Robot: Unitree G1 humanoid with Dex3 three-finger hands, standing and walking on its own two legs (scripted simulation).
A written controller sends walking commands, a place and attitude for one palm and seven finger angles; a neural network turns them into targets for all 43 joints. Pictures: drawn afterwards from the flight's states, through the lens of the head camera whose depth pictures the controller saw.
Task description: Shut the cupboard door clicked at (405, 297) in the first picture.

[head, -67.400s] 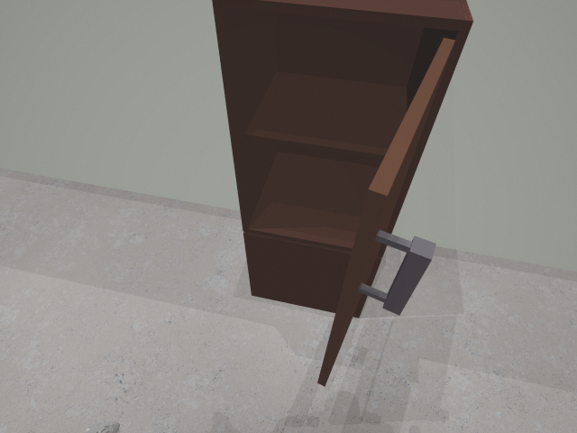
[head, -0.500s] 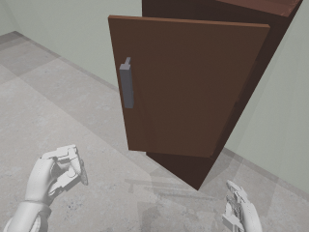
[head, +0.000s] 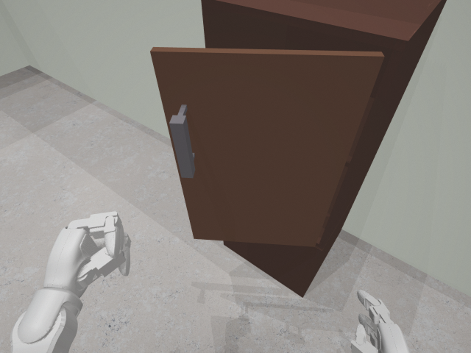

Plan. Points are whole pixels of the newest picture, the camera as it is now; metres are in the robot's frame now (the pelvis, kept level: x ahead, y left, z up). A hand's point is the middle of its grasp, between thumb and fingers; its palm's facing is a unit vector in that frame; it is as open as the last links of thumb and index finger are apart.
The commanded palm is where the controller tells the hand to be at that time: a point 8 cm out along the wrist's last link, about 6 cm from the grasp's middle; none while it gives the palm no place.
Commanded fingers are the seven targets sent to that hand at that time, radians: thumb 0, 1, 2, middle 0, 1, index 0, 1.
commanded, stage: raise the hand and make a fist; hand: left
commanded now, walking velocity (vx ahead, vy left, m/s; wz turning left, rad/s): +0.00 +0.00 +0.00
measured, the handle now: (185, 141) +0.48 +0.14 +0.11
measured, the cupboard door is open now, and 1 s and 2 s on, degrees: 32 32 30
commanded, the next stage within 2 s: bring the fist close to the handle in 0.16 s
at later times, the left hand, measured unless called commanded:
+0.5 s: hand (137, 238) +0.25 +0.17 +0.11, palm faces -0.03 -1.00 -0.03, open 3.1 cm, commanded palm +0.24 +0.22 +0.11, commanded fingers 0.00 0.90 0.90 -1.30 -1.50 -1.30 -1.50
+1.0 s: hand (180, 191) +0.34 +0.12 +0.12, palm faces -0.04 -1.00 -0.02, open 3.1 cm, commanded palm +0.33 +0.17 +0.11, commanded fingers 0.00 0.90 0.90 -1.30 -1.50 -1.30 -1.50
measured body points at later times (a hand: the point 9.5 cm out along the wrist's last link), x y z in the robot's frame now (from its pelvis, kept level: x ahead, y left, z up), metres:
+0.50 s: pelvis -0.01 +0.00 +0.00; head +0.00 -0.01 +0.45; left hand +0.25 +0.23 +0.12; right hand +0.17 -0.22 -0.07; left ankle -0.01 +0.13 -0.71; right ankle +0.02 -0.13 -0.71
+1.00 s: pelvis +0.00 +0.00 +0.00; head +0.02 -0.01 +0.45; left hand +0.34 +0.18 +0.12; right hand +0.15 -0.23 -0.09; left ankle -0.01 +0.13 -0.71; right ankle +0.02 -0.13 -0.71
